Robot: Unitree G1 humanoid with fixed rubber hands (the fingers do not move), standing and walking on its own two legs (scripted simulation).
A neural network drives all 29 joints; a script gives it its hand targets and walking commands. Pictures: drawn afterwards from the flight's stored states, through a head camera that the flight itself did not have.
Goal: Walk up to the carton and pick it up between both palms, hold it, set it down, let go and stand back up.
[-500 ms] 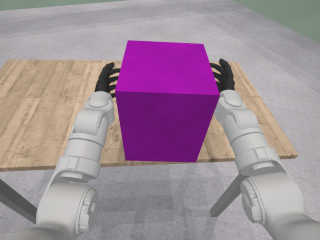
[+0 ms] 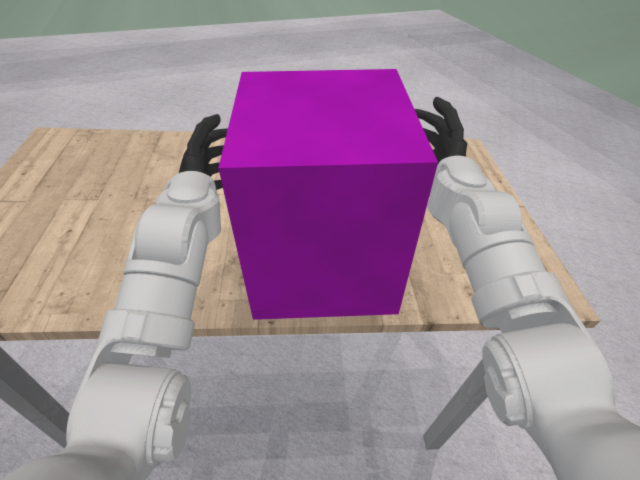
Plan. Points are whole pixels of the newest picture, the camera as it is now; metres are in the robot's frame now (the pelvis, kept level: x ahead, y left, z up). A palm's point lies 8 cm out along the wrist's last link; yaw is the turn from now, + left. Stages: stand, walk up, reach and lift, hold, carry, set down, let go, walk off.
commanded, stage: reach and lift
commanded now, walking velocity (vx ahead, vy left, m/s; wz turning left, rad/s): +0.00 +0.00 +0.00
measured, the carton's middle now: (322, 197) +0.44 +0.01 +0.15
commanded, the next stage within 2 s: hold in 1.28 s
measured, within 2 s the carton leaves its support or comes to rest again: neither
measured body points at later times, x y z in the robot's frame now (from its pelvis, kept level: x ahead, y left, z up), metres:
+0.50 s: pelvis +0.00 +0.00 +0.00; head -0.01 +0.02 +0.45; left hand +0.41 +0.16 +0.21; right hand +0.44 -0.13 +0.23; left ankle +0.01 +0.13 -0.75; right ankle +0.02 -0.15 -0.75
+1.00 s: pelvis +0.00 +0.00 +0.00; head -0.01 +0.02 +0.45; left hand +0.40 +0.17 +0.23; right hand +0.44 -0.12 +0.25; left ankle +0.01 +0.13 -0.75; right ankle +0.02 -0.15 -0.75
